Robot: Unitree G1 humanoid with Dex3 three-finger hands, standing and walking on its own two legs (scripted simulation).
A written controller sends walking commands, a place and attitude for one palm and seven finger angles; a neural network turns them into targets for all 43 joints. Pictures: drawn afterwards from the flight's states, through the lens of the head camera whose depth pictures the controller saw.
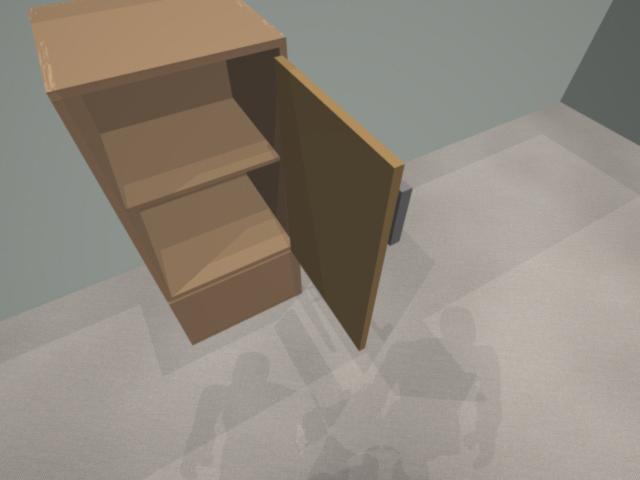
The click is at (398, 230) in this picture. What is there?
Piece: cupboard door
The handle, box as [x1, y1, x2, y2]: [388, 180, 412, 245]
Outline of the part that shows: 404,180 401,181 388,239 389,245 399,240 412,188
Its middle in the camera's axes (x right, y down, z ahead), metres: +0.12 -0.03 +0.69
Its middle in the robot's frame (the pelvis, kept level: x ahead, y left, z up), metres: +0.55 -0.09 -0.03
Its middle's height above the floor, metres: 0.73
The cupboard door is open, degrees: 90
